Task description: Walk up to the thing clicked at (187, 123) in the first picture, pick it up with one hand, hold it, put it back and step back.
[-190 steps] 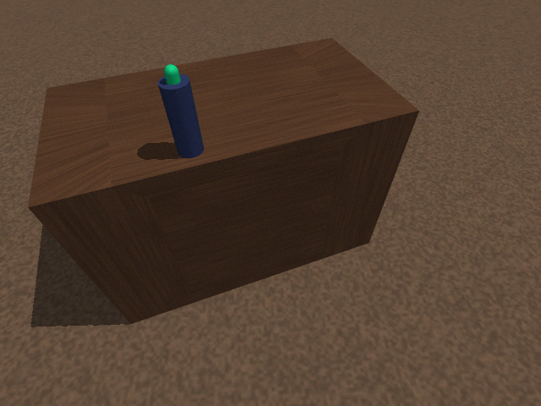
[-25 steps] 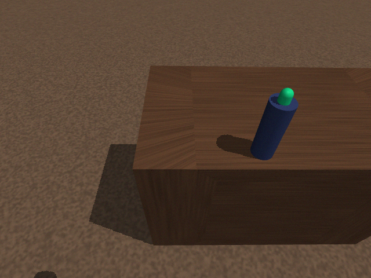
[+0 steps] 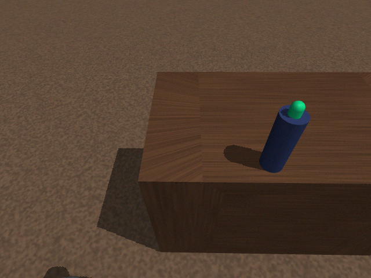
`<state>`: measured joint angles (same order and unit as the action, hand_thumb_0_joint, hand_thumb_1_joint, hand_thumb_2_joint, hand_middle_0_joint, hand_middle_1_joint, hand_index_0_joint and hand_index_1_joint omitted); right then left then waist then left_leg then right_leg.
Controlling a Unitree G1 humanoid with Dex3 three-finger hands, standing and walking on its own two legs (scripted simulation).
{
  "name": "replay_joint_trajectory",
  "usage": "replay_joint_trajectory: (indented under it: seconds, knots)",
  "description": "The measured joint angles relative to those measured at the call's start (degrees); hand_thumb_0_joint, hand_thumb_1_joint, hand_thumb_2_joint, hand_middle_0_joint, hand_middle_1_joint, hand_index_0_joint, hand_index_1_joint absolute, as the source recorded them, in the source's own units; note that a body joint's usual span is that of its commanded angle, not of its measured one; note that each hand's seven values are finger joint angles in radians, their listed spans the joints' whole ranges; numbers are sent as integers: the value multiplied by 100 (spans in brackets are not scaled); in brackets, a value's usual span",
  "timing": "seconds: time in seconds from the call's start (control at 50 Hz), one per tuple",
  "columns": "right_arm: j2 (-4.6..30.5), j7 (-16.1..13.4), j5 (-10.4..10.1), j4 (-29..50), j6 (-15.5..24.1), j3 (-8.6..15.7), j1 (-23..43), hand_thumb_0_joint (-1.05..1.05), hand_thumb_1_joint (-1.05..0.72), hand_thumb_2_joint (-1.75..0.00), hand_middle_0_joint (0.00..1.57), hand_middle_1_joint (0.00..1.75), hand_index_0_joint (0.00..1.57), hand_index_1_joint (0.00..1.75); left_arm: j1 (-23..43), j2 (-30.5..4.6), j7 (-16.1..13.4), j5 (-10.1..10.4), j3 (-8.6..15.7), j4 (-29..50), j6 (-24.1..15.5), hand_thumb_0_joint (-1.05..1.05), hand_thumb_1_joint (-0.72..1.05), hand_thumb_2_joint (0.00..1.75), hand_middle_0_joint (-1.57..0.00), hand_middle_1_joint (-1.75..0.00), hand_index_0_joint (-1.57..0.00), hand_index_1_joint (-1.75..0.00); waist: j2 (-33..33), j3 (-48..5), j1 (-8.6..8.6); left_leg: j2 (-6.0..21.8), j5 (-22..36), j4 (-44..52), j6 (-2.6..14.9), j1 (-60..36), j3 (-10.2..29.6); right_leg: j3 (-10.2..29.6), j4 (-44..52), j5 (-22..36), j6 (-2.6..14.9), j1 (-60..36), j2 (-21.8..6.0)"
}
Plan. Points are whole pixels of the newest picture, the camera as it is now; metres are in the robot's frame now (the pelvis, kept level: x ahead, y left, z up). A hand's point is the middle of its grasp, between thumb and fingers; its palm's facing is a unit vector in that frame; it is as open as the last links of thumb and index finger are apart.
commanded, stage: walk up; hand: right
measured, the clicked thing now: (283, 137) +0.45 -0.23 +0.04
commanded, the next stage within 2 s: stand in 0.82 s
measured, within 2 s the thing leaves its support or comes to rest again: neither
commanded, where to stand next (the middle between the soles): +0.07 -0.01 m, yaw -1 degrees
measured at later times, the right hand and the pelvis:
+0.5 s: hand out of the picture +0.09 -0.26 -0.15, palm faces -0.02 +0.94 -0.35, open 7.4 cm; pelvis +0.00 +0.00 +0.00, yaw +0 degrees
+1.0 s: hand out of the picture +0.08 -0.26 -0.15, palm faces -0.02 +0.94 -0.34, open 7.4 cm; pelvis +0.00 +0.00 +0.01, yaw +0 degrees
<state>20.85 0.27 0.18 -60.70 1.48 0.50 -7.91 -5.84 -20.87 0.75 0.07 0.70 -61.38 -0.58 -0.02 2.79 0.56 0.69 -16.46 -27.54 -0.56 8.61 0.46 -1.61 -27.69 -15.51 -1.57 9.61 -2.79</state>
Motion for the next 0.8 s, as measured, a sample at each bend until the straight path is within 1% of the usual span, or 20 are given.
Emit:
replay_joint_trajectory:
  seconds: [0.24, 0.44, 0.8]
  knots:
    - [10, 1, 22, -122, -49, 28, 191, 1, -90, -90, 20, 30, 21, 30, 170, 21, -15, -24, -4, -127, 22, 1, 91, 90, -20, -30, -21, -30, -48, 44, -13, 12, 68, 198, -18, -151, 2, -10, 174, 54, 7, -141, 12]
    - [-9, 8, 24, -238, -86, 14, 172, 1, -90, -90, 20, 30, 21, 30, 101, 62, -9, -50, 9, -249, 37, 1, 91, 90, -20, -30, -21, -30, 6, 117, -20, 30, 165, 386, -35, -236, 14, -28, 369, 148, 17, -233, 33]
    - [-53, 7, 38, -261, -94, 3, 148, 1, -90, -90, 20, 30, 21, 30, 58, 81, -10, -60, 54, -254, 52, 1, 91, 90, -20, -30, -21, -30, 16, 55, -2, 43, 220, 484, -41, -302, -2, -16, 476, 216, 19, -297, 47]
